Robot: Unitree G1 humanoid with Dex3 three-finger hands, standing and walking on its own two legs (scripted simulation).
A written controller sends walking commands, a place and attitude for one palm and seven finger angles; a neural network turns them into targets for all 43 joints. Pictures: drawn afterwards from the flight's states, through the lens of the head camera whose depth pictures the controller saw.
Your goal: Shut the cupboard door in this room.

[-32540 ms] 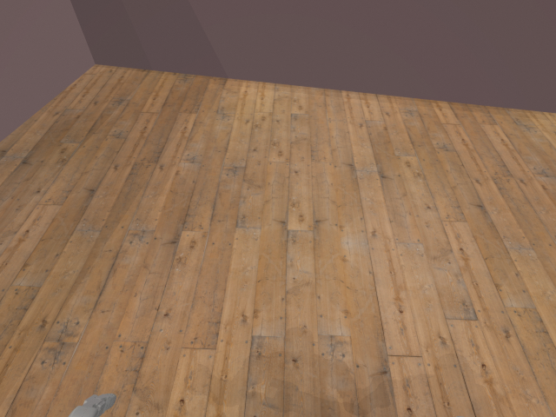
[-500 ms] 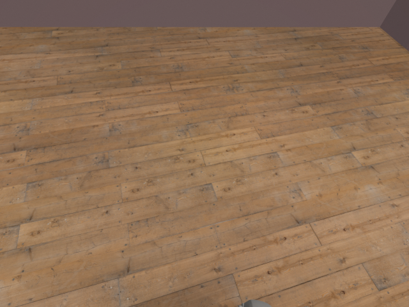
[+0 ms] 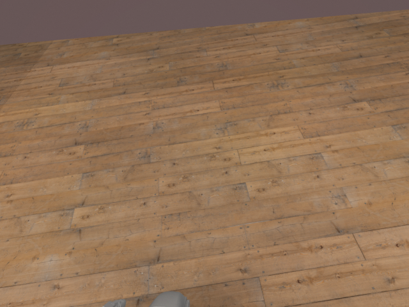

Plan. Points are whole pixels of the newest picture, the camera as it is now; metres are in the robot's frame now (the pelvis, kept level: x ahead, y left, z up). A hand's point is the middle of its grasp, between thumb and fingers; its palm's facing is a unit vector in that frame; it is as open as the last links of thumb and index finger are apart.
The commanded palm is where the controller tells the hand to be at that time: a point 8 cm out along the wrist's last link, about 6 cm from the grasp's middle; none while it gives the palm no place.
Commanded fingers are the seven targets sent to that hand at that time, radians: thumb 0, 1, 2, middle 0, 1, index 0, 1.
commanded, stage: turn or walk to find it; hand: left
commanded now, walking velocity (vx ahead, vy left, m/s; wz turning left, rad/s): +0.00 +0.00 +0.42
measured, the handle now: out of the picture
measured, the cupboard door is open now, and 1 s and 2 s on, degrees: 88 88 88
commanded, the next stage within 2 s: none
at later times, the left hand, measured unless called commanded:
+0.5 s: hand out of the picture -0.01 +0.26 -0.18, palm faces +0.27 -0.93 -0.25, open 7.4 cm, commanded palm none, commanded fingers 0.00 0.90 0.90 -0.20 -0.30 -0.20 -0.30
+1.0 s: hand out of the picture +0.01 +0.17 -0.15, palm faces +0.41 -0.87 -0.28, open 7.4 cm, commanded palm none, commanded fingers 0.00 0.90 0.90 -0.20 -0.30 -0.20 -0.30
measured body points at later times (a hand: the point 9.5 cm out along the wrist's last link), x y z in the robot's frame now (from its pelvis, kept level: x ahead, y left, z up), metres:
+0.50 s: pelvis +0.00 +0.04 +0.00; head +0.04 +0.06 +0.44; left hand -0.02 +0.31 -0.16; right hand +0.17 -0.17 -0.14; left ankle -0.03 +0.14 -0.74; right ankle +0.00 -0.11 -0.67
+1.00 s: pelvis +0.01 -0.03 +0.00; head +0.06 -0.06 +0.45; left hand -0.02 +0.22 -0.12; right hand +0.14 -0.26 -0.17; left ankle -0.10 +0.11 -0.65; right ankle +0.06 -0.10 -0.74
